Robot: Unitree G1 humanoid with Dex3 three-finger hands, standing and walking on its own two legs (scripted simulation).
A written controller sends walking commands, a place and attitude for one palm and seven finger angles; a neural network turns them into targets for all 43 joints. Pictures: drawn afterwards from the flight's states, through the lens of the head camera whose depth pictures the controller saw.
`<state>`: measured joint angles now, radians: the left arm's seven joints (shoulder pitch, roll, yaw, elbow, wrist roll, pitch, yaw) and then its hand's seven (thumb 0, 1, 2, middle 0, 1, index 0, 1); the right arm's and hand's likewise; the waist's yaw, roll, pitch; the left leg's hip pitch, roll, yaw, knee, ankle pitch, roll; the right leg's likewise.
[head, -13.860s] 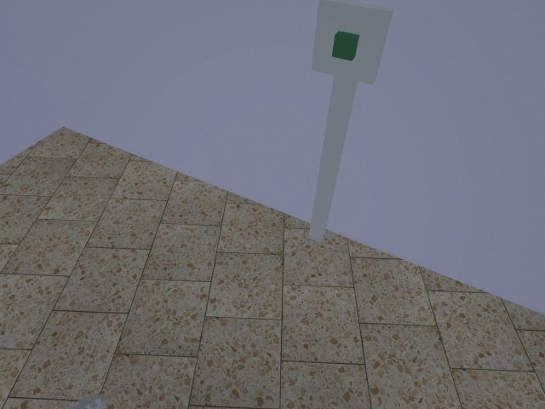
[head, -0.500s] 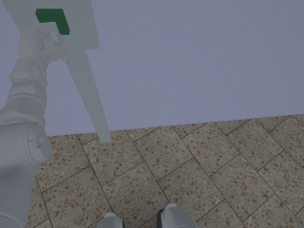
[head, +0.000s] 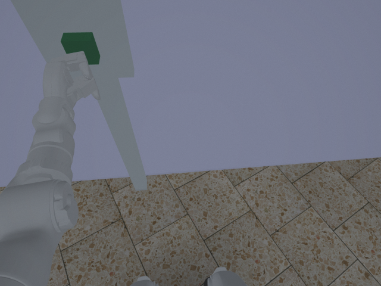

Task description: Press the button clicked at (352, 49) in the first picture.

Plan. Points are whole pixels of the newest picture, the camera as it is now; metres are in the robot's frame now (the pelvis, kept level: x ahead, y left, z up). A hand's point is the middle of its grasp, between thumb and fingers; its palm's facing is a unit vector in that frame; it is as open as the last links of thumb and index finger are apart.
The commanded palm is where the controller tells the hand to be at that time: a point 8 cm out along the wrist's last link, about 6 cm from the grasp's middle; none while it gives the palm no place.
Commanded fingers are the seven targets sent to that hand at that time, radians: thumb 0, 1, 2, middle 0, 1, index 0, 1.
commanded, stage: pull the fist back off the button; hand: left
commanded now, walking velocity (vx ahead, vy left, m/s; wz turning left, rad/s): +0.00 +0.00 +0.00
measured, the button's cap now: (82, 48) +0.57 +0.18 +0.16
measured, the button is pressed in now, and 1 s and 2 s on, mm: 0 0 0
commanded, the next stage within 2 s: draw the hand back to the body in 0.56 s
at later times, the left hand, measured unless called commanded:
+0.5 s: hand (88, 112) +0.43 +0.16 +0.13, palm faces +0.03 -1.00 -0.01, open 3.1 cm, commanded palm +0.40 +0.21 +0.13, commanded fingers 0.00 0.90 0.90 -1.30 -1.50 -1.30 -1.50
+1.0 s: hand (67, 133) +0.37 +0.18 +0.14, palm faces +0.04 -1.00 -0.02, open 3.1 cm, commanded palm +0.33 +0.23 +0.15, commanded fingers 0.00 0.90 0.90 -1.30 -1.50 -1.30 -1.50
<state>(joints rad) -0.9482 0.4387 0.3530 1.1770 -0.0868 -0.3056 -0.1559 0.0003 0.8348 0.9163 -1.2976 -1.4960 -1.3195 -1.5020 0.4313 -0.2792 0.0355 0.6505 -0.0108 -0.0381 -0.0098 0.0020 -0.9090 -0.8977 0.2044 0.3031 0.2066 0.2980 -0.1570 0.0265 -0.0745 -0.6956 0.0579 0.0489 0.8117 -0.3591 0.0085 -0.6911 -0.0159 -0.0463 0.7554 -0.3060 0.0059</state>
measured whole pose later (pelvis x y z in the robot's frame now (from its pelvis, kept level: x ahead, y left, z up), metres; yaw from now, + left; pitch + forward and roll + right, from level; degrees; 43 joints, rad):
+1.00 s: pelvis +0.02 -0.01 +0.02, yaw +1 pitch +3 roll +0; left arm -0.26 0.28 0.25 0.40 -0.24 -0.11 -0.21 0.01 0.90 0.90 -1.30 -1.50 -1.30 -1.50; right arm 0.30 -0.27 0.04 0.61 0.05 -0.05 -0.06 0.01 -0.91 -0.90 0.20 0.30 0.20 0.30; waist -0.02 0.05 -0.05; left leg -0.34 0.04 0.05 0.63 -0.33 -0.01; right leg -0.36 -0.02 -0.05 0.63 -0.31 -0.01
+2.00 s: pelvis +0.03 -0.01 +0.04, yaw +1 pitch -6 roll -1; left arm 0.54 0.31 0.28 -0.47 -0.04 -0.09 0.10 0.01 0.89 0.90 -1.30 -1.50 -1.31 -1.50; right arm 0.20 -0.23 0.02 0.63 -0.02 -0.11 -0.08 0.01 -0.91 -0.90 0.20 0.30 0.21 0.30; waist 0.08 0.08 0.02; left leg -0.06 0.03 0.04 0.41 -0.25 0.00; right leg -0.06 -0.02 -0.06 0.38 -0.22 0.01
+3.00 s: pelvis -0.06 +0.02 +0.02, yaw +1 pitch +0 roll -1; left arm 0.59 0.36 0.37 -0.60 0.00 -0.26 0.16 0.01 0.89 0.90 -1.31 -1.50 -1.31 -1.50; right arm 0.22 -0.21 0.01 0.56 -0.01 -0.09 -0.08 0.01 -0.91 -0.90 0.21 0.30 0.21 0.30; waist 0.01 0.00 0.02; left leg -0.43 0.02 0.06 0.66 -0.27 0.04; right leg -0.41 -0.04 -0.03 0.57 -0.15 0.03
